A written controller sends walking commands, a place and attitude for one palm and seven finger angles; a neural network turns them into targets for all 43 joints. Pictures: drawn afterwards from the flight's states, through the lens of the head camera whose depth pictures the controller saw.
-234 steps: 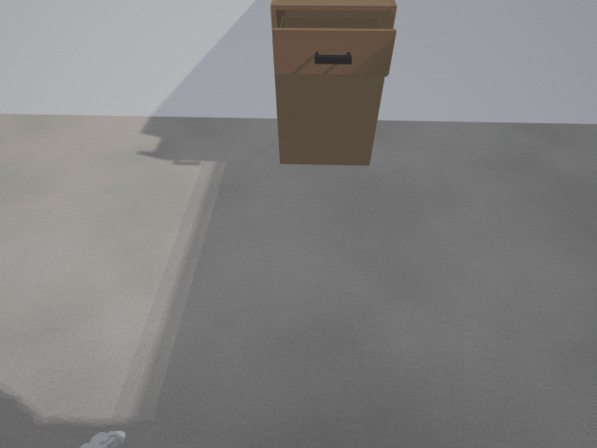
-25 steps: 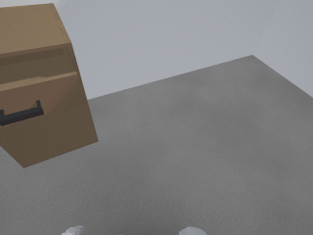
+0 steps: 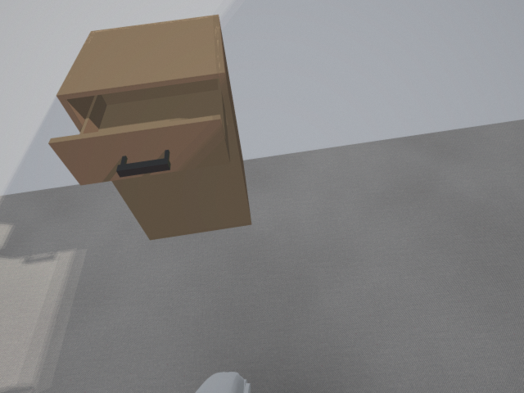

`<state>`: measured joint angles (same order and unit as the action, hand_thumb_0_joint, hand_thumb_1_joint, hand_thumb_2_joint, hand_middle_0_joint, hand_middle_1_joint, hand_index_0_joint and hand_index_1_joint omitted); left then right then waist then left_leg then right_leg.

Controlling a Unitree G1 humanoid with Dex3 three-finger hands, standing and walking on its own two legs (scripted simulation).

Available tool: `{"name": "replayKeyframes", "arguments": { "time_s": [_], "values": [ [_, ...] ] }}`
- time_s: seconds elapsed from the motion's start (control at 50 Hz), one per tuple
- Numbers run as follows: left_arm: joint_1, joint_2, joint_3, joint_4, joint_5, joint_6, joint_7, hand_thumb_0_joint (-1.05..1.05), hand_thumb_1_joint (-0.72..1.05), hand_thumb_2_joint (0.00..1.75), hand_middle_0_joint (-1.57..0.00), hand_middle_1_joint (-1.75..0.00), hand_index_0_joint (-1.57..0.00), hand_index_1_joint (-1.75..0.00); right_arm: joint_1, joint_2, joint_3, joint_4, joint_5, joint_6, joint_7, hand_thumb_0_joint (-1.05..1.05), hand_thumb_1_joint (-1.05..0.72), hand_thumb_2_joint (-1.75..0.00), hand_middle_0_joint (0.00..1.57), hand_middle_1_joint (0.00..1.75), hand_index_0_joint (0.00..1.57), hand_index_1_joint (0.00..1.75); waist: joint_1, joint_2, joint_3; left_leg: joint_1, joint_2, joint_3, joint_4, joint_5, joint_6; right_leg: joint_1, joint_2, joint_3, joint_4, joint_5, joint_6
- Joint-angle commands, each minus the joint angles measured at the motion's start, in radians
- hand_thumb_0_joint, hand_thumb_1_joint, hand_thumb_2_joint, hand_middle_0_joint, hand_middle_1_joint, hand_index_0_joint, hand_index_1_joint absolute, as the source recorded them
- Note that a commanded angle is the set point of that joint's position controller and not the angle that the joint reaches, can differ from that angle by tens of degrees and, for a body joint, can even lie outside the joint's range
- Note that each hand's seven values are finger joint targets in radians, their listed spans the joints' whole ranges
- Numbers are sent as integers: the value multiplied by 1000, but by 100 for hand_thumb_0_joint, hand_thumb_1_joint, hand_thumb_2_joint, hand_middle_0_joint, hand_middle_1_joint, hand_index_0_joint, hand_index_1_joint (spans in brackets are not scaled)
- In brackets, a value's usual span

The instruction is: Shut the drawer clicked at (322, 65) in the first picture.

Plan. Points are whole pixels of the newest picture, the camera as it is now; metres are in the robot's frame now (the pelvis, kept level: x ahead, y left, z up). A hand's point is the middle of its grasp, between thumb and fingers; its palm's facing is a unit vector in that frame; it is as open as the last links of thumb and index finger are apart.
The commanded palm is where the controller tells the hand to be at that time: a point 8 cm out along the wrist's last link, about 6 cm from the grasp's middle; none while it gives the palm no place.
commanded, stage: turn to face it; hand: left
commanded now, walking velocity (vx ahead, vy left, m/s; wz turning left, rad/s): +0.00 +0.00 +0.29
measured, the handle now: (144, 162) +0.67 +0.36 -0.09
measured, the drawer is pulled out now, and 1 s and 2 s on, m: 0.19 0.19 0.19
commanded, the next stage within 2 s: take the last steps up to it in 0.14 s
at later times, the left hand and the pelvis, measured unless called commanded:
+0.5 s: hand out of the picture -0.05 +0.24 -0.17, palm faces +0.18 -0.96 -0.22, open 7.4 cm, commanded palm none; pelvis -0.02 +0.04 +0.01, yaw +8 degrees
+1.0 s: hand out of the picture +0.02 +0.17 -0.16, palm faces +0.23 -0.96 -0.18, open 7.3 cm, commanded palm none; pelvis +0.09 +0.02 +0.01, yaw +10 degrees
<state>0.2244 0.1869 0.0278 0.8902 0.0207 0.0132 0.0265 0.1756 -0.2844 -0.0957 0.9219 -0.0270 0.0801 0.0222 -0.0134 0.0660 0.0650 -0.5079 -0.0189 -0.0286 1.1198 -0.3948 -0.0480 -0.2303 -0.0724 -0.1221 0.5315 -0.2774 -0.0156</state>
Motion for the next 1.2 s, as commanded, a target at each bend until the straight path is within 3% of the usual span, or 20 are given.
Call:
{"name": "replayKeyframes", "arguments": {
  "time_s": [0.0,0.12,0.2,0.22,0.24,0.26,0.32,0.52,0.62,0.64,0.68,0.7,0.76,0.82,1.04,1.1,1.12,1.14,1.16,1.18],
  "values": [
    [35,199,52,-49,6,-26,12,0,90,90,-20,-30,-20,-30,-56,-38,2,-70,10,-19,4,0,-90,-90,20,30,20,30,34,-236,-42,-16,37,31,-44,-22,-20,88,-245,157,-199,360,-109],
    [115,241,64,6,16,-18,8,0,90,90,-20,-30,-20,-30,-117,-7,26,-70,21,-31,-3,0,-90,-90,20,30,20,30,78,-294,-91,106,19,88,-323,-98,-3,159,-268,150,-156,506,-135],
    [62,232,69,30,4,-6,6,0,90,90,-20,-30,-20,-30,-10,-11,31,-23,22,-49,-13,0,-90,-90,20,30,20,30,18,-267,-127,346,18,112,-670,122,19,68,-230,82,-53,400,-55],
    [63,198,61,27,-6,-1,4,0,90,90,-20,-30,-20,-30,26,-53,25,-12,19,-61,-16,0,-90,-90,20,30,20,30,-3,-156,-153,471,83,58,-772,230,41,-18,-188,40,42,297,-3],
    [77,135,48,7,-13,4,-3,0,90,90,-20,-30,-20,-30,36,-140,10,-15,6,-69,-19,0,-90,-90,20,30,20,30,-6,120,-155,558,299,-204,-807,389,125,-220,-79,-25,187,-46,64],
    [35,112,32,-11,-5,7,-6,0,90,90,-20,-30,-20,-30,47,-187,5,-13,3,-58,-20,0,-90,-90,20,30,20,30,-24,192,-116,480,418,-292,-839,403,225,-285,-44,4,324,-323,73],
    [-35,132,39,18,8,13,-21,0,90,90,-20,-30,-20,-30,30,-107,22,6,1,-70,-41,0,-90,-90,20,30,20,30,-21,162,27,341,319,-266,-928,-26,237,-369,-35,96,527,-200,52],
    [-40,69,16,54,5,-21,-42,0,90,90,-20,-30,-20,-30,168,-56,25,83,1,-112,-44,0,-90,-90,20,30,20,30,-26,56,31,402,275,-190,-933,73,249,-261,-15,53,237,-119,49],
    [90,60,26,109,5,-40,-42,0,90,90,-20,-30,-20,-30,141,-42,32,107,5,-111,-43,0,-90,-90,20,30,20,30,48,14,13,238,216,-127,-795,8,190,62,36,16,-36,0,32],
    [158,90,35,134,8,-50,-36,0,90,90,-20,-30,-20,-30,145,-11,37,110,10,-116,-41,0,-90,-90,20,30,20,30,78,-66,-8,145,157,-77,-667,-15,151,205,-10,85,-123,-16,14],
    [327,228,62,173,3,-60,-20,0,90,90,-20,-30,-20,-30,103,28,48,57,12,-122,-29,0,-90,-90,20,30,20,30,141,-374,-40,-148,16,76,-188,-205,87,347,-362,608,-370,-252,-150],
    [315,208,62,178,-5,-63,-13,0,90,90,-20,-30,-20,-30,72,-6,35,54,7,-114,-26,0,-90,-90,20,30,20,30,132,-357,-6,-165,59,14,-63,-149,94,265,-369,623,-412,-332,-168],
    [155,97,36,143,0,-73,-6,0,90,90,-20,-30,-20,-30,92,35,28,94,2,-104,-12,0,-90,-90,20,30,20,30,41,-134,84,-130,127,11,-1,76,71,83,-275,370,-407,-203,-131],
    [171,59,24,157,-2,-89,-6,0,90,90,-20,-30,-20,-30,141,76,31,120,-1,-93,-6,0,-90,-90,20,30,20,30,13,-157,59,-78,127,53,-56,167,45,65,-201,204,-396,46,-110],
    [251,84,30,221,6,-90,0,0,90,90,-20,-30,-20,-30,-70,94,39,40,8,-114,12,0,-90,-90,20,30,20,30,51,-210,84,24,107,125,-426,185,62,115,-208,135,-319,265,-125],
    [225,93,40,222,3,-79,0,0,90,90,-20,-30,-20,-30,64,62,31,80,1,-130,-2,0,-90,-90,20,30,20,30,-17,-148,14,291,53,160,-585,215,82,68,-161,89,-118,319,-93],
    [225,70,37,217,-2,-76,-4,0,90,90,-20,-30,-20,-30,198,14,23,119,-4,-139,-13,0,-90,-90,20,30,20,30,-68,-60,-66,476,79,122,-643,223,95,10,-110,54,85,309,-71],
    [280,15,32,204,-11,-72,-11,0,90,90,-20,-30,-20,-30,312,-93,-1,138,-16,-147,-27,0,-90,-90,20,30,20,30,-83,170,-184,675,329,-199,-709,261,179,-186,9,-23,374,-18,-22],
    [248,10,25,168,-8,-77,-14,0,90,90,-20,-30,-20,-30,362,-140,-6,142,0,-134,-35,0,-90,-90,20,30,20,30,-88,215,-196,691,457,-392,-824,288,256,-317,67,25,588,-314,-16],
    [201,17,27,159,-3,-73,-11,0,90,90,-20,-30,-20,-30,299,-116,-3,133,6,-131,-39,0,-90,-90,20,30,20,30,-77,118,-168,585,455,-368,-865,133,270,-350,30,82,689,-294,-27]
  ]
}}
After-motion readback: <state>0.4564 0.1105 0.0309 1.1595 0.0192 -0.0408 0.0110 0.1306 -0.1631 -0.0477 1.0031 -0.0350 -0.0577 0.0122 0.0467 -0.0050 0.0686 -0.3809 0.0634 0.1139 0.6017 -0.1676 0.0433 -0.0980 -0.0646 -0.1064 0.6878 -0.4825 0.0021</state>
